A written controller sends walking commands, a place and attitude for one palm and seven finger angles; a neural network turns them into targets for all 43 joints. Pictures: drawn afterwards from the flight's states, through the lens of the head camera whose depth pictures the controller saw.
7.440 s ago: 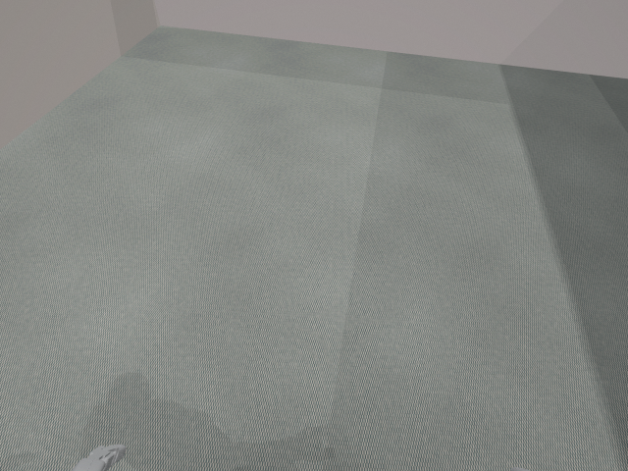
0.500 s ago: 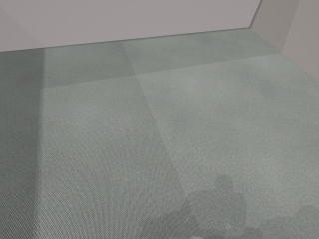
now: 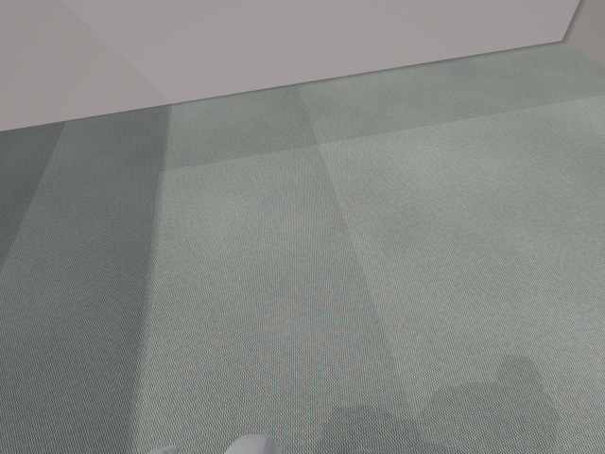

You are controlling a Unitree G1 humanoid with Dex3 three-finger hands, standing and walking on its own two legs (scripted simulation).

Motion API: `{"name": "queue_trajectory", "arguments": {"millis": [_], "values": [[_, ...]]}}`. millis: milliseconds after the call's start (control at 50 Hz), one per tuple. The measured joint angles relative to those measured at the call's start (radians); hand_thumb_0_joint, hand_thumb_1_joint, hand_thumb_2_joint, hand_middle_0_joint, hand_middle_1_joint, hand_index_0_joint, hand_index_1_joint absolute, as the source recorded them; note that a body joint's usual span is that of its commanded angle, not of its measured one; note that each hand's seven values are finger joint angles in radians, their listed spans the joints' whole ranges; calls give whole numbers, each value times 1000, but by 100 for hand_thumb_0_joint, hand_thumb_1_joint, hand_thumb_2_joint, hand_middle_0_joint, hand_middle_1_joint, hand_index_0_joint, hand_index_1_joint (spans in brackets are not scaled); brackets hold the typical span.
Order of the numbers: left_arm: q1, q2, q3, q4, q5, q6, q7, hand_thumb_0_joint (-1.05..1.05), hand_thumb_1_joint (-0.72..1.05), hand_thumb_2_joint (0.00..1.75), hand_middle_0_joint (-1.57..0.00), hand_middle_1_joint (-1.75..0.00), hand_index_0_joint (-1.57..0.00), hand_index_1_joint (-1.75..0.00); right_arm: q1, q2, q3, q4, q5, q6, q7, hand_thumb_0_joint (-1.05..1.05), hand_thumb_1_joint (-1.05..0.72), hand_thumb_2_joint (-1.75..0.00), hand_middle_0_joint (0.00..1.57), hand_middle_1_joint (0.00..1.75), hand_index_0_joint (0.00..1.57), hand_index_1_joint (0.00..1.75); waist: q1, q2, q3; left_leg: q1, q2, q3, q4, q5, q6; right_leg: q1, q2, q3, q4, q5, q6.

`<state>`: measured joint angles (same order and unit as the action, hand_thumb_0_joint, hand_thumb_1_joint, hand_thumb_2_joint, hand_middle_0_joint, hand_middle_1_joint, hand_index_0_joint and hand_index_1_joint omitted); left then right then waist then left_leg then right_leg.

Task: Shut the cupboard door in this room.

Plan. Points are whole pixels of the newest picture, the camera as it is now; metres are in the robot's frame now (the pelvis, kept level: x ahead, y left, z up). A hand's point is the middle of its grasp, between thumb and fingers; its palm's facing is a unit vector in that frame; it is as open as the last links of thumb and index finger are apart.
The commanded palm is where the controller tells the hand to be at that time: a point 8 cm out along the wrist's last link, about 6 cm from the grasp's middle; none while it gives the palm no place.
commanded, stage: turn or walk to find it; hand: left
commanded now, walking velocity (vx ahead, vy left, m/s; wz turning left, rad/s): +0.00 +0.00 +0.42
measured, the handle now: out of the picture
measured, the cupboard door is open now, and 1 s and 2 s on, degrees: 96 96 96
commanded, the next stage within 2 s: none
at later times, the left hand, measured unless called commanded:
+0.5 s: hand out of the picture -0.05 +0.27 -0.18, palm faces +0.27 -0.94 -0.22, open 7.4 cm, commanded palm none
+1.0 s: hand out of the picture -0.03 +0.21 -0.14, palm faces +0.39 -0.87 -0.28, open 7.4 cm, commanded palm none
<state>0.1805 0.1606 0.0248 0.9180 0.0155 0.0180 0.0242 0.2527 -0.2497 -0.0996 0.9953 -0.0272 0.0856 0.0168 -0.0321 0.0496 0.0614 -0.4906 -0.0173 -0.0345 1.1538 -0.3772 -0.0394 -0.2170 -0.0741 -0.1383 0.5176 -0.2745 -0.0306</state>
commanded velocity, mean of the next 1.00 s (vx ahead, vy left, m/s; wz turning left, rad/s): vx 0.00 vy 0.00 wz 0.42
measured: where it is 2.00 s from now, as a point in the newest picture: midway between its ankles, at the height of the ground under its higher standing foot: outside the picture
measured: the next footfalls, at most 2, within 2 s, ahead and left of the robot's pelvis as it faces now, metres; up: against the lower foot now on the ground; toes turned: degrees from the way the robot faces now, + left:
left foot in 0.32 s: -0.02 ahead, +0.15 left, +0.00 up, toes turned +13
right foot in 0.88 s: +0.01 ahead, -0.08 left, +0.00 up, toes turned +19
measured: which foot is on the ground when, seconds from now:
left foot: up 0.00-0.30, down 0.32-0.90, up 0.92-1.00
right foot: down 0.00-0.32, up 0.34-0.86, down 0.88-1.00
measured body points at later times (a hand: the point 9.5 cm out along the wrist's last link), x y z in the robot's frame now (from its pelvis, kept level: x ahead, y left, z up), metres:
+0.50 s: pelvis -0.04 +0.06 +0.00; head -0.03 +0.10 +0.45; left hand -0.07 +0.32 -0.16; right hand +0.11 -0.16 -0.12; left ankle -0.06 +0.14 -0.74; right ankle -0.02 -0.10 -0.66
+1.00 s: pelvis -0.06 -0.01 +0.00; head -0.04 -0.04 +0.45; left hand -0.05 +0.25 -0.12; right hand +0.04 -0.24 -0.17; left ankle -0.10 +0.12 -0.68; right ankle -0.03 -0.09 -0.74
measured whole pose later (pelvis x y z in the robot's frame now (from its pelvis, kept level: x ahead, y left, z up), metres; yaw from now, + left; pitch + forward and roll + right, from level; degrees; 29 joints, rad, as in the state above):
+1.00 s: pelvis -0.06 -0.01 +0.00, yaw +24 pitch -1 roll +2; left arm 0.15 0.16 0.03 0.90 0.01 0.02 0.03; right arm 0.29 -0.23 -0.09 1.00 -0.03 0.08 0.01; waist -0.04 0.05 0.05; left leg -0.46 -0.07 -0.07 0.97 -0.41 -0.02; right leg -0.22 -0.04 -0.09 0.53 -0.29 -0.04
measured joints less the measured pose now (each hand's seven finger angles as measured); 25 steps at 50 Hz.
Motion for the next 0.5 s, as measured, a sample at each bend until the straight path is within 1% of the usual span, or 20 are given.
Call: {"name": "queue_trajectory", "arguments": {"millis": [60, 100, 160, 220, 260, 280, 300, 320, 340, 360, 380, 400, 440, 500], "values": [[17, -2, -1, 12, 1, -3, 1, 1, 90, 89, -21, -30, -20, -30, 5, -5, -1, 5, 0, 0, 3, 1, -91, -90, 19, 30, 19, 30, 1, -5, -2, 12, 33, 1, 10, 28, -19, 8, -11, -31, -18, 10, 0], [28, -1, 0, 17, 3, -6, 1, 1, 90, 89, -21, -30, -20, -30, 3, -4, 2, 11, 0, 2, 3, 1, -91, -90, 19, 30, 19, 30, 9, -12, 0, 37, 49, 5, -34, 16, -27, 8, -18, -50, -21, 13, 0], [42, 6, 2, 23, 8, -9, -1, 1, 90, 89, -21, -30, -20, -30, -13, 0, 8, 17, 3, 5, 1, 1, -91, -90, 19, 30, 19, 30, 25, -27, 6, 85, 64, 23, -139, -28, -33, 0, -33, -76, -13, 12, 5], [53, 21, 8, 33, 12, -9, -3, 1, 90, 89, -21, -30, -20, -30, -42, 8, 17, 13, 9, 0, -1, 1, -91, -90, 19, 30, 19, 30, 44, -46, 17, 140, 66, 53, -271, -72, -29, -16, -51, -98, 9, 8, 16], [60, 36, 13, 41, 14, -6, -4, 1, 90, 89, -21, -30, -20, -30, -65, 14, 24, 3, 13, -9, -2, 1, -91, -90, 19, 30, 19, 30, 55, -60, 23, 176, 61, 76, -361, -76, -21, -30, -65, -113, 34, 2, 26], [64, 44, 17, 47, 13, -4, -4, 1, 90, 89, -21, -30, -20, -30, -76, 17, 27, -4, 15, -15, -3, 1, -91, -90, 19, 30, 19, 30, 59, -67, 24, 199, 57, 87, -418, -56, -17, -39, -73, -120, 51, -3, 34], [70, 53, 20, 52, 11, 0, -4, 1, 90, 89, -21, -30, -20, -30, -84, 19, 30, -12, 16, -23, -3, 1, -91, -90, 19, 30, 19, 30, 60, -72, 23, 230, 54, 98, -493, -8, -12, -50, -80, -127, 74, -11, 43], [78, 63, 24, 56, 6, 6, -5, 1, 90, 89, -21, -30, -20, -30, -92, 22, 32, -20, 15, -34, -2, 1, -91, -90, 19, 30, 19, 30, 61, -81, 20, 252, 48, 102, -557, 46, 4, -67, -91, -131, 109, -25, 53], [79, 77, 30, 63, 2, 16, -4, 1, 90, 89, -21, -30, -20, -30, -102, 33, 34, -25, 13, -44, -3, 1, -91, -90, 19, 30, 19, 30, 65, -103, 24, 249, 33, 108, -551, 52, 28, -91, -100, -104, 166, -84, 67], [80, 88, 34, 70, 0, 30, -2, 1, 90, 89, -21, -30, -20, -30, -109, 42, 38, -31, 11, -50, -3, 1, -91, -90, 19, 30, 19, 30, 69, -115, 25, 246, 27, 111, -540, 43, 50, -121, -90, -63, 239, -159, 76], [81, 95, 36, 77, 1, 44, 0, 1, 90, 89, -21, -30, -20, -30, -112, 49, 44, -36, 9, -54, -4, 1, -91, -90, 19, 30, 19, 30, 71, -118, 22, 248, 26, 110, -541, 36, 66, -149, -72, -26, 314, -208, 81], [81, 99, 38, 84, 1, 54, 0, 1, 90, 89, -20, -30, -20, -30, -111, 55, 48, -40, 7, -57, -8, 1, -91, -90, 19, 30, 19, 30, 69, -116, 16, 253, 26, 105, -554, 37, 76, -173, -56, 1, 383, -225, 85], [71, 104, 42, 91, 1, 62, -5, 1, 90, 89, -20, -30, -20, -30, -106, 63, 55, -45, 5, -60, -17, 1, -90, -90, 20, 30, 20, 30, 63, -106, 8, 268, 22, 87, -597, 62, 84, -210, -34, 39, 490, -198, 92], [51, 105, 42, 83, 0, 50, -13, 1, 90, 89, -20, -30, -20, -30, -99, 67, 64, -43, 8, -63, -23, 0, -90, -90, 20, 30, 20, 30, 62, -94, 5, 288, 10, 66, -665, 110, 93, -242, -23, 79, 570, -132, 105]]}}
